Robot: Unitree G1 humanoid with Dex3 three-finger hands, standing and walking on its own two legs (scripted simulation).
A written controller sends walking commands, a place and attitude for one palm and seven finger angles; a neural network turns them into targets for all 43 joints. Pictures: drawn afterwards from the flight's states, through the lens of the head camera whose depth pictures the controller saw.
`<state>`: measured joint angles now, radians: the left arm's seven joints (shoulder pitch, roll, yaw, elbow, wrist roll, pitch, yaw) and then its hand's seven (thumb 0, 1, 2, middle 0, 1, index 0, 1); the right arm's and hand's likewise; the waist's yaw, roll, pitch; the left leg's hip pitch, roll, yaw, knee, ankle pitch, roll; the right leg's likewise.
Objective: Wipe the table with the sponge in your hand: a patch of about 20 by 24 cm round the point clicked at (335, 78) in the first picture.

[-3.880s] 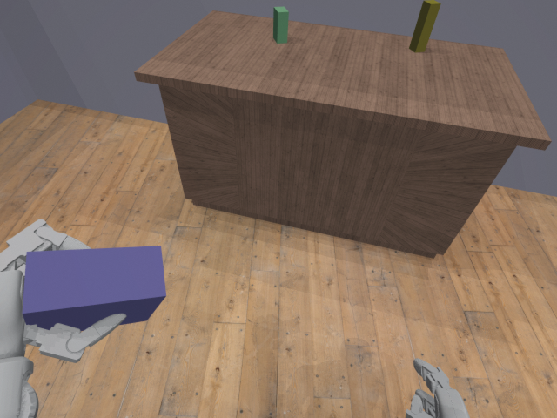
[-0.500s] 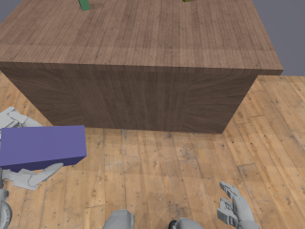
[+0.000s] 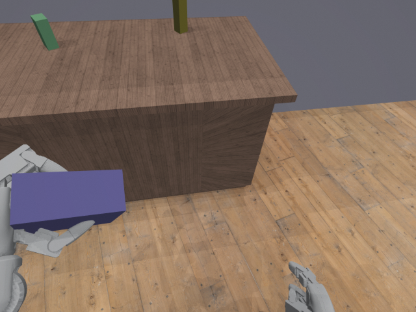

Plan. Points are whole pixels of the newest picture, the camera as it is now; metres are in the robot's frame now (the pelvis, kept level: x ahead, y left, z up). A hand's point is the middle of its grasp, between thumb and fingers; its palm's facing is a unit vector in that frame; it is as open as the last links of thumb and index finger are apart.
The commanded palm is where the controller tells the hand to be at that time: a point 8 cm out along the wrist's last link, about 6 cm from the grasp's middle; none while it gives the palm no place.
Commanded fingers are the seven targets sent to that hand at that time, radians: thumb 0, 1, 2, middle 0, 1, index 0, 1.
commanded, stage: turn to face it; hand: left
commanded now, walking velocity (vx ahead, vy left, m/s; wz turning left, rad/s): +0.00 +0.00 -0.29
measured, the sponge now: (86, 201) +0.23 +0.21 +0.16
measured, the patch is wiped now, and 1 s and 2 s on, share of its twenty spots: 0.00 0.00 0.00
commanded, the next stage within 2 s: take the last steps up to it in 0.14 s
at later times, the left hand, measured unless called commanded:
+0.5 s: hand (97, 224) +0.19 +0.17 +0.17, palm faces +0.31 -0.86 -0.41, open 9.7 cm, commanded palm +0.15 +0.22 +0.18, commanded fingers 0.00 0.10 1.30 -1.20 -1.60 -1.20 -1.60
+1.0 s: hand (112, 196) +0.24 +0.18 +0.16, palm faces +0.30 -0.82 -0.49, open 9.7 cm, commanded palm +0.18 +0.22 +0.18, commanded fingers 0.00 0.10 1.30 -1.20 -1.60 -1.20 -1.60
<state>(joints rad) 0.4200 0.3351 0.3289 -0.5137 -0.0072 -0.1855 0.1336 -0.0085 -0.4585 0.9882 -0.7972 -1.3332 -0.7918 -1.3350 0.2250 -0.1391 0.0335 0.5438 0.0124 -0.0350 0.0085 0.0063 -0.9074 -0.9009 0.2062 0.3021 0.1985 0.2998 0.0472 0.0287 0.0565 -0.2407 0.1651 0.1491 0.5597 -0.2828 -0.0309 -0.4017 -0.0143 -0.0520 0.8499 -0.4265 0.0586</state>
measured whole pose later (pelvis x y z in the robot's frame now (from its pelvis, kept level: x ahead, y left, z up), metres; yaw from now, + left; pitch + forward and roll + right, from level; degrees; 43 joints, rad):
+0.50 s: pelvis -0.04 -0.05 -0.01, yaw -6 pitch -1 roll +0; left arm 0.53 0.38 0.37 -0.55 -0.01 -0.23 0.16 -0.01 -0.46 0.99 -0.80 -1.33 -0.79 -1.34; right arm 0.26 -0.26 -0.06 0.62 0.00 -0.03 -0.07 0.01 -0.91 -0.90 0.20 0.30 0.19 0.30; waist -0.02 -0.04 0.00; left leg -0.24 0.01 0.10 0.55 -0.28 0.04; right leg -0.32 0.01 -0.05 0.61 -0.34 -0.03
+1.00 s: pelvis +0.01 -0.05 +0.01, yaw -3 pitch +1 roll +1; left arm 0.50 0.35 0.35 -0.45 0.00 -0.26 0.13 -0.01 -0.46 0.99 -0.80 -1.34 -0.79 -1.34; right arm 0.21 -0.24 -0.03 0.65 0.00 -0.04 -0.04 0.01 -0.91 -0.90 0.21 0.30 0.20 0.30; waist -0.01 0.00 0.07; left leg -0.50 0.08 0.07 0.86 -0.29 -0.01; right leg -0.16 -0.09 -0.14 0.45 -0.30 0.01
